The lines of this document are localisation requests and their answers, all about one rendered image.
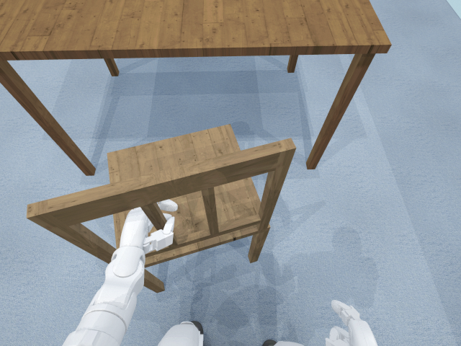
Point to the left robot thigh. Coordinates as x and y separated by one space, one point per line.
182 335

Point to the left robot forearm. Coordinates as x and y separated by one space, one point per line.
108 316

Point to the left robot hand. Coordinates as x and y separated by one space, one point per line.
137 226

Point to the right robot hand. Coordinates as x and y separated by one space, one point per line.
359 333

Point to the chair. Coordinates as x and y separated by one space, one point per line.
205 173

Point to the table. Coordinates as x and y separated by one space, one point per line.
108 29

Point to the left robot shin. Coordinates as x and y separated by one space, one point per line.
187 322

